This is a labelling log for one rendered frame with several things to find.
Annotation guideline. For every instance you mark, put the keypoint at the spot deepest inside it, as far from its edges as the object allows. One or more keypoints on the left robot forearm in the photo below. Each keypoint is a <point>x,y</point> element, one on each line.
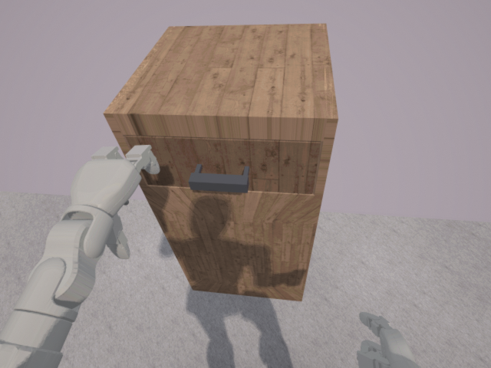
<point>36,330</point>

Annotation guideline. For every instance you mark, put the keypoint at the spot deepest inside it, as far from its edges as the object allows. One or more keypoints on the cabinet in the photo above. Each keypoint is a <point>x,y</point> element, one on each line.
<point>264,82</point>

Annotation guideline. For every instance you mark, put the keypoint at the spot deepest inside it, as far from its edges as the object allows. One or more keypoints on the drawer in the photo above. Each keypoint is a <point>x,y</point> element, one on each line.
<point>274,165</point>

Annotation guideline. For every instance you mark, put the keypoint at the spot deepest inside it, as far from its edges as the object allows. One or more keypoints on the left robot hand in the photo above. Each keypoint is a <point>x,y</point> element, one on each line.
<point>108,181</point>

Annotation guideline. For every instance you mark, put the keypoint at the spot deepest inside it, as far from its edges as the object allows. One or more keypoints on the handle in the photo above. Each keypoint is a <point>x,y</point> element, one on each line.
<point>219,182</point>

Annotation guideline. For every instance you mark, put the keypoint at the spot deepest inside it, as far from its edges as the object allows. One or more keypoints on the right robot hand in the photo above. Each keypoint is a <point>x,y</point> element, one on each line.
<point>393,346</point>

